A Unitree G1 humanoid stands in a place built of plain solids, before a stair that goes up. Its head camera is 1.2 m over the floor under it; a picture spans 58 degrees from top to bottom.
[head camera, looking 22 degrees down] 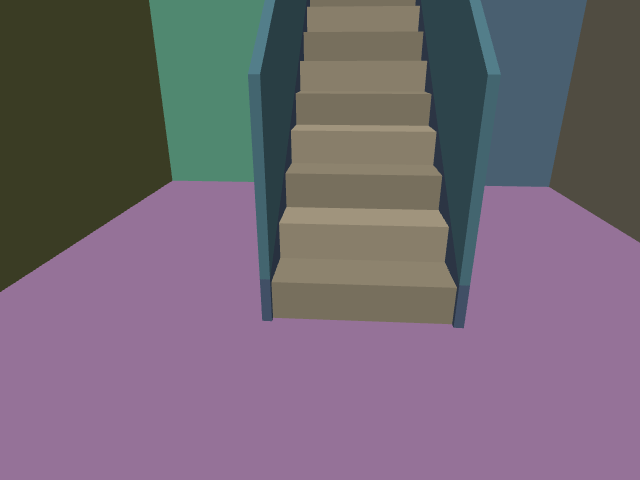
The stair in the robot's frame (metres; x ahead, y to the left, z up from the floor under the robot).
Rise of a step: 0.20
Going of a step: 0.29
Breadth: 0.91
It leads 4 degrees to the right of straight ahead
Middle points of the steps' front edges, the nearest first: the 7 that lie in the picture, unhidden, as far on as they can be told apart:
1.88 -0.21 0.21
2.17 -0.23 0.41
2.46 -0.25 0.62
2.75 -0.27 0.82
3.04 -0.29 1.03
3.33 -0.31 1.23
3.62 -0.32 1.43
